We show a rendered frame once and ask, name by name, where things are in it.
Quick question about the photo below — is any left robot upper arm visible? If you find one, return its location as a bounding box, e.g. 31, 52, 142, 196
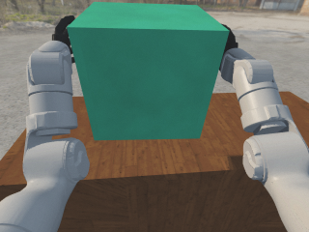
0, 137, 90, 232

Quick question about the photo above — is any right robot hand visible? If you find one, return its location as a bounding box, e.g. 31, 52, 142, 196
219, 24, 239, 70

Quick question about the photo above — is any right robot upper arm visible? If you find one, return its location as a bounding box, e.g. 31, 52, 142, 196
242, 131, 309, 232

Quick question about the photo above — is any robot right forearm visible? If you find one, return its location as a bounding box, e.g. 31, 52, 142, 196
220, 47, 309, 154

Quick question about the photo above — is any carton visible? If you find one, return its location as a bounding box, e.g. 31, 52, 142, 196
67, 2, 230, 141

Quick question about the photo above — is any pedestal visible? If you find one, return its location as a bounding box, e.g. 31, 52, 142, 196
0, 91, 309, 232

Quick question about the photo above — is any left robot hand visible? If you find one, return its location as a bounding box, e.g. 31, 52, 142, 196
52, 15, 75, 63

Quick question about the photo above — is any robot left forearm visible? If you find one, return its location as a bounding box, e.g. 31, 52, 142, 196
22, 41, 78, 181

